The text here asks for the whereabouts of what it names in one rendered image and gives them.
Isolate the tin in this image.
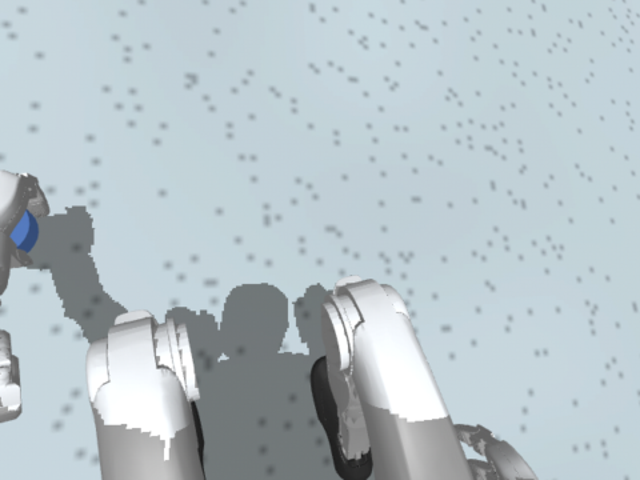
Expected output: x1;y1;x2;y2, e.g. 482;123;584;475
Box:
10;209;39;253

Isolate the right robot foot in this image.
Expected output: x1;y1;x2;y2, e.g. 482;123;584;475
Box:
310;356;373;480

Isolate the right robot hand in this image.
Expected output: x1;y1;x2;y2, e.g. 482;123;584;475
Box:
454;424;539;480

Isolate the left robot hand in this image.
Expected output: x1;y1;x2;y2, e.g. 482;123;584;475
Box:
0;170;50;269

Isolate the left robot arm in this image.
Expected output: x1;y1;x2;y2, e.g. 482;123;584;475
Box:
0;231;22;423

